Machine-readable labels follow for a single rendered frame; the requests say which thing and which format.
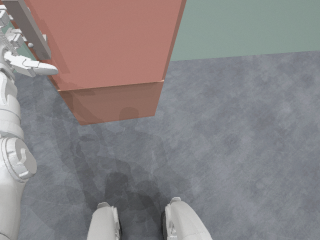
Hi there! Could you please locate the robot left thigh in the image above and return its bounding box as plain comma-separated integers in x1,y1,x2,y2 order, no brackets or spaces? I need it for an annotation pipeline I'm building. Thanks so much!
87,206,120,240

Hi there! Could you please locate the left robot hand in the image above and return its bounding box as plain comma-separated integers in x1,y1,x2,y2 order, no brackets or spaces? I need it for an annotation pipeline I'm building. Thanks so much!
0,5,59,77

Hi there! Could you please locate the robot left forearm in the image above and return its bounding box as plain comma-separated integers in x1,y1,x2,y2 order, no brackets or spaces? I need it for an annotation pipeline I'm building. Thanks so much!
0,63,25,143

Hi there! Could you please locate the robot right shin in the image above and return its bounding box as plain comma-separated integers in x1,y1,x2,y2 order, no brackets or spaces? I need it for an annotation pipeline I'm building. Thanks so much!
166,197,181,240

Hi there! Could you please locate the handle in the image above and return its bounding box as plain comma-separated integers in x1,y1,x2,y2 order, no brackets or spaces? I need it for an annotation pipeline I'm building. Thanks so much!
1,0,51,60

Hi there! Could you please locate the cupboard door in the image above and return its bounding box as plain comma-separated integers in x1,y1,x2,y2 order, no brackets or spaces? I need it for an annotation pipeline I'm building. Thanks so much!
24,0,182,91

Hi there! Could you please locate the left robot upper arm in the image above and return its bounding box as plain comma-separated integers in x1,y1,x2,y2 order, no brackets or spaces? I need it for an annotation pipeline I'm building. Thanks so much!
0,137,37,240

